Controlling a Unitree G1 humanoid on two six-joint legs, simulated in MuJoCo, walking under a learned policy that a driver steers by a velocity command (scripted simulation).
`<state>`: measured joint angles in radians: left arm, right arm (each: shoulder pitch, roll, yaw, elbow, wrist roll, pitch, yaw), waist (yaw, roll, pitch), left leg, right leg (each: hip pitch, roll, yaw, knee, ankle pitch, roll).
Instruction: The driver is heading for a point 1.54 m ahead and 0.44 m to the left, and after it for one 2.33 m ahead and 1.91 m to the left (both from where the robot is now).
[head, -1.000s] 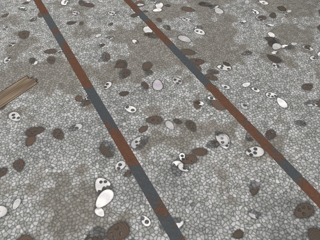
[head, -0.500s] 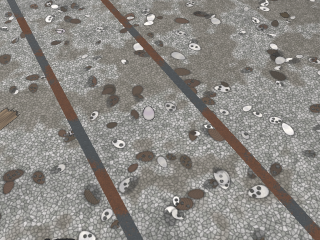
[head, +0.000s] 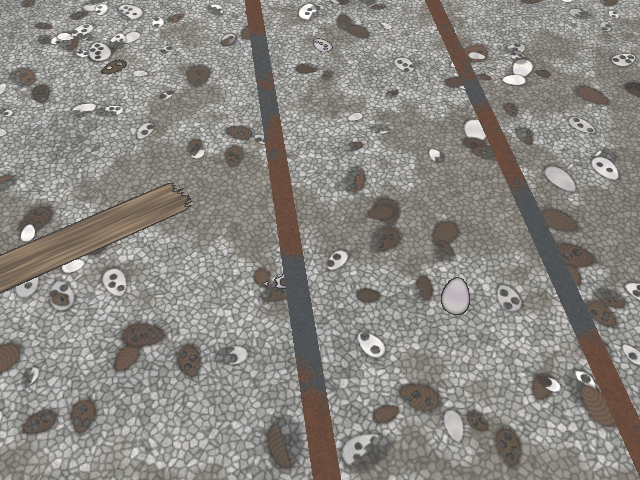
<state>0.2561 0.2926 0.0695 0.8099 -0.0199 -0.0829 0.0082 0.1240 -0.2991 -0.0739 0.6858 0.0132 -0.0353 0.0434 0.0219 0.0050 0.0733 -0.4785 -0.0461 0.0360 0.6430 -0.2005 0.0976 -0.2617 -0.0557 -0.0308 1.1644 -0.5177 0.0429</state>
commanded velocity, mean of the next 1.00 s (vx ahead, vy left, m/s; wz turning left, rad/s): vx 0.09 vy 0.00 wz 0.54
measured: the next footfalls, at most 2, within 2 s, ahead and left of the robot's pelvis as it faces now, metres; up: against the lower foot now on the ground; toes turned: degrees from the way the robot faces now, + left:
right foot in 0.40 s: +0.31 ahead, -0.10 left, +0.00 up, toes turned +20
left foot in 0.80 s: +0.15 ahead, +0.12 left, +0.00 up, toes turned +31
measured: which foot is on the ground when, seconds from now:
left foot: down 0.00-0.40, up 0.42-0.78, down 0.80-1.00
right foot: up 0.00-0.38, down 0.40-0.80, up 0.82-1.00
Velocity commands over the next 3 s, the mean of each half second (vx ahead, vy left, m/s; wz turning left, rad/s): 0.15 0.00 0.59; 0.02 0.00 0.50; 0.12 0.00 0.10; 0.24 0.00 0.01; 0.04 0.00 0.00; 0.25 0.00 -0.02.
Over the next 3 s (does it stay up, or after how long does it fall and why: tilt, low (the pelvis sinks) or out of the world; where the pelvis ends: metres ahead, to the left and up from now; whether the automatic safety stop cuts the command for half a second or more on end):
stays up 0.50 0.25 0.02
